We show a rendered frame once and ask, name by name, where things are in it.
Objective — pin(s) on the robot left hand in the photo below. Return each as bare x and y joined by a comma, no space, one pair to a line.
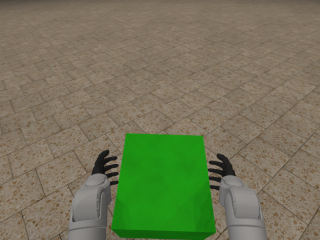
99,167

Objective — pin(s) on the left robot forearm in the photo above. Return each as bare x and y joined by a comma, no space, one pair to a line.
89,209

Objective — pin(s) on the right robot forearm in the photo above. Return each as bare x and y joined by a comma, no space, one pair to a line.
243,212

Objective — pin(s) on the robot right hand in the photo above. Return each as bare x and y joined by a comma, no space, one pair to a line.
225,165

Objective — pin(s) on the carton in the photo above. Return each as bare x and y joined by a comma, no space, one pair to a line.
163,189

